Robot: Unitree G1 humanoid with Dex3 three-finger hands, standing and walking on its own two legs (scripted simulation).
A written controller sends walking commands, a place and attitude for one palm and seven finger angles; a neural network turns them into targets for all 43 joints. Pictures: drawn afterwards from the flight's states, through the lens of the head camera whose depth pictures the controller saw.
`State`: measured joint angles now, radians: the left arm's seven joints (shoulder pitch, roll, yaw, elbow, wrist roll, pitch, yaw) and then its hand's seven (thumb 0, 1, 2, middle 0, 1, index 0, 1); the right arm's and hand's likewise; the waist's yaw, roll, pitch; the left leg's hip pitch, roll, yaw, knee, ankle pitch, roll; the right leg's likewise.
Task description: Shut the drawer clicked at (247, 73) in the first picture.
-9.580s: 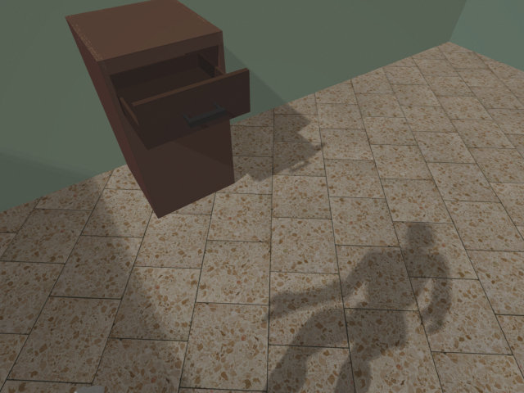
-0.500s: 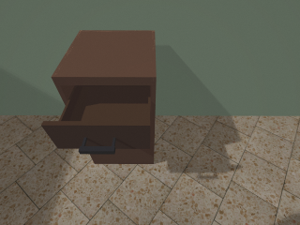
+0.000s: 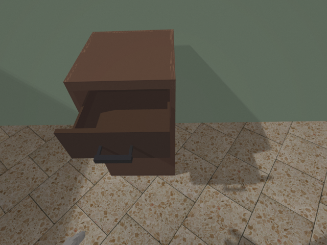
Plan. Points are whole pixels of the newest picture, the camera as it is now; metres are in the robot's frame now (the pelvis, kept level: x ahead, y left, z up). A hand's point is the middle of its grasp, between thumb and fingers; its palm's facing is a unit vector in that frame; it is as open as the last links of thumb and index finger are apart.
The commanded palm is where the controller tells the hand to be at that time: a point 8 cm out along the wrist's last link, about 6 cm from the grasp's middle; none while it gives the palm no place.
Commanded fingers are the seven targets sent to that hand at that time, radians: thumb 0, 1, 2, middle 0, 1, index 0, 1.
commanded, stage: raise the hand and make a fist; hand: left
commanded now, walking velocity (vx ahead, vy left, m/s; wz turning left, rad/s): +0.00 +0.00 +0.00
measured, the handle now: (114, 153) +0.43 +0.20 -0.11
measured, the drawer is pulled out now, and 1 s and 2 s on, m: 0.22 0.22 0.22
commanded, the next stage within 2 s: bring the fist close to the handle in 1.76 s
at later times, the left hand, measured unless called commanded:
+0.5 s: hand (99, 233) +0.17 +0.17 -0.04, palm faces +0.01 -1.00 -0.03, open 4.8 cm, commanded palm +0.16 +0.22 -0.04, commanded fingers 0.00 0.90 0.90 -0.86 -1.01 -0.86 -1.01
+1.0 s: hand (106, 214) +0.21 +0.15 -0.03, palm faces -0.03 -1.00 -0.01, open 3.1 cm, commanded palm +0.19 +0.21 -0.02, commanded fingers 0.00 0.90 0.90 -1.36 -1.56 -1.36 -1.56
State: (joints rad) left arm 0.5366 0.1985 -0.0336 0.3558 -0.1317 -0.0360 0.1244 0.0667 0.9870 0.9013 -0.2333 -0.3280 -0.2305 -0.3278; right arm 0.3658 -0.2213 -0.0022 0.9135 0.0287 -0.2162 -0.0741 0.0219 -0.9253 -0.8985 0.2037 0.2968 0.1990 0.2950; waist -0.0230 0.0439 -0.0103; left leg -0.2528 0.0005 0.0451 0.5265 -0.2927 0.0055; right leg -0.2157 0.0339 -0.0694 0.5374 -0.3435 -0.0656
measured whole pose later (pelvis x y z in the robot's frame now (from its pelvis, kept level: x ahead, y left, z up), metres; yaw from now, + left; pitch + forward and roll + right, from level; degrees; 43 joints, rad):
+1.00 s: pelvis -0.05 +0.04 -0.08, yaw +0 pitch +14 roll -2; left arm 0.28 0.15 -0.08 -0.01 -0.10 -0.35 0.03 0.02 0.90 0.90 -1.17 -1.35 -1.17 -1.35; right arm 0.24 -0.26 0.01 0.50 -0.01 -0.13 -0.01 0.01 -0.90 -0.90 0.20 0.30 0.20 0.29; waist -0.03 0.03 -0.13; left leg -0.88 0.00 0.04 1.11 -0.48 0.06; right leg -0.81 0.01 -0.08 1.08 -0.51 -0.02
